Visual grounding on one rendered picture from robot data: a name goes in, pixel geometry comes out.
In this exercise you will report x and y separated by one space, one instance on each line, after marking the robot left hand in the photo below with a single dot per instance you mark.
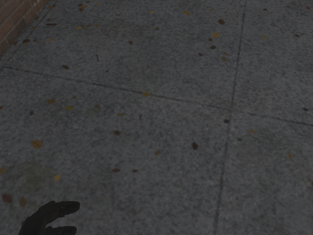
36 224

